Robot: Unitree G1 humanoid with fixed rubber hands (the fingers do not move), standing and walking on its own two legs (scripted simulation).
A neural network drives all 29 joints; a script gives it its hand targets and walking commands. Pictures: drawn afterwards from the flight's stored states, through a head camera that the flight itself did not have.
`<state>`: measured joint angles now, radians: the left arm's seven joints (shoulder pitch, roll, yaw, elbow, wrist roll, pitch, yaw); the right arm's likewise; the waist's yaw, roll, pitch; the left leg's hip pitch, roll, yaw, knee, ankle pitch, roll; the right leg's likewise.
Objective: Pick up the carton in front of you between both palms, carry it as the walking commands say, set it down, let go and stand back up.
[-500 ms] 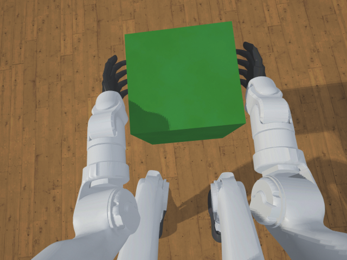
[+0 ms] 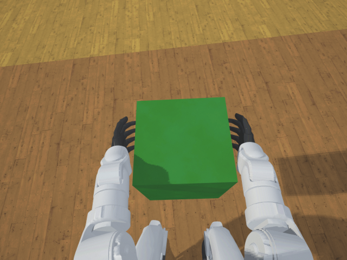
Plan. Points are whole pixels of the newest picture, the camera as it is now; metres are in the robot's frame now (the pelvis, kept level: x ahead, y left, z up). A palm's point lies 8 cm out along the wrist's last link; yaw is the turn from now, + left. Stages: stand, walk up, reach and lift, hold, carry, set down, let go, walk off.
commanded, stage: reach and lift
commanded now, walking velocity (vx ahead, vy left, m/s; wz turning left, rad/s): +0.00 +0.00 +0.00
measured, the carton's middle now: (182, 155) +0.39 +0.02 -0.10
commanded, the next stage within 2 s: hold in 1.56 s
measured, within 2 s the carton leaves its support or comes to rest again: neither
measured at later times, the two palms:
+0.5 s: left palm (101, 137) +0.34 +0.16 +0.12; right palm (277, 140) +0.34 -0.14 +0.12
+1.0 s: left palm (97, 135) +0.33 +0.16 +0.14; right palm (284, 138) +0.33 -0.14 +0.14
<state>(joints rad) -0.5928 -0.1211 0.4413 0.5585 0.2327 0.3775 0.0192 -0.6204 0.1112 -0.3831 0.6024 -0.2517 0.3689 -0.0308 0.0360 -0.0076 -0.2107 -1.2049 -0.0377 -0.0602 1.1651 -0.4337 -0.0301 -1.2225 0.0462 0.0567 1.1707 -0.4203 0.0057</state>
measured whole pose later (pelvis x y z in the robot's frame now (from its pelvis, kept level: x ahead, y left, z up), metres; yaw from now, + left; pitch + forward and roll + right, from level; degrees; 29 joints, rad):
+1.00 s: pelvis +0.03 +0.01 +0.11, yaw +0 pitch -5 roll +0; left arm -0.35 -0.18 0.33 0.37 0.31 0.61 -0.02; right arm -0.34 0.17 -0.32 0.36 -0.31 0.61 0.02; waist 0.00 0.00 0.04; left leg -0.16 -0.02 -0.08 0.46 -0.22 -0.01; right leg -0.17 0.02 0.06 0.46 -0.21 0.01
